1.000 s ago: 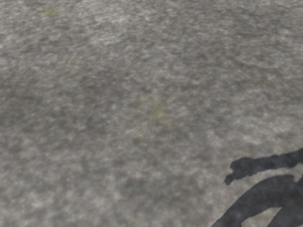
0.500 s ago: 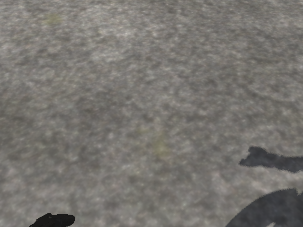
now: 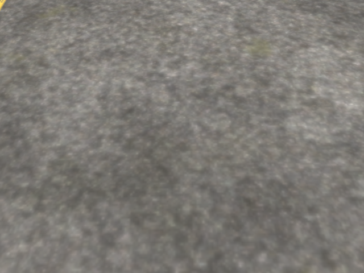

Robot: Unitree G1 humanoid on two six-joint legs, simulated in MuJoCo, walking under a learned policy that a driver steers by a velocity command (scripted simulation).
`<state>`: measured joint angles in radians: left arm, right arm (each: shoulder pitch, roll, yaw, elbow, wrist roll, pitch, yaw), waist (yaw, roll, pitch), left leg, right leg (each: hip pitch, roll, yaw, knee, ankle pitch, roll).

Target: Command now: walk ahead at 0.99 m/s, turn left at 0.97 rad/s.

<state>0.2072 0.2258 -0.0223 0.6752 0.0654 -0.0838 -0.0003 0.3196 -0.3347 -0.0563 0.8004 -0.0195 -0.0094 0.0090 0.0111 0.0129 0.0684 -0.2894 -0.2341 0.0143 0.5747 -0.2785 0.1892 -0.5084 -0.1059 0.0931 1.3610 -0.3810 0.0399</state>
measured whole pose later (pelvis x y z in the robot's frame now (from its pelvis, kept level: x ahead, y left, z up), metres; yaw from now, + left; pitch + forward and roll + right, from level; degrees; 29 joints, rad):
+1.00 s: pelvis +0.70 -0.07 +0.02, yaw -22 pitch +1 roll +0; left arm 0.09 0.29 0.04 0.66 0.02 0.07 -0.02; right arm 0.31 -0.27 -0.02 0.78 -0.03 -0.04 0.00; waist -0.07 -0.01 0.05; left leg -0.34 0.03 0.09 0.45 -0.12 0.03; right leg -0.44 0.03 0.05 0.77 -0.34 0.01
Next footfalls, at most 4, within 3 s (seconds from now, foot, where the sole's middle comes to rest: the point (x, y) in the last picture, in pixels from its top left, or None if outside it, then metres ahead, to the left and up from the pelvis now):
0.26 right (243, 265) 0.48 -0.14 -0.75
0.66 left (202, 176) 0.84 -0.01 -0.75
1.06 right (253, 201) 0.73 -0.21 -0.75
1.40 left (194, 201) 0.73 0.02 -0.75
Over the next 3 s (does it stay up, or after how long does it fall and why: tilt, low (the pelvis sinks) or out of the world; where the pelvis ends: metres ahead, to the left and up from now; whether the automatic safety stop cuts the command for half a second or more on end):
stays up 0.82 -0.15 0.02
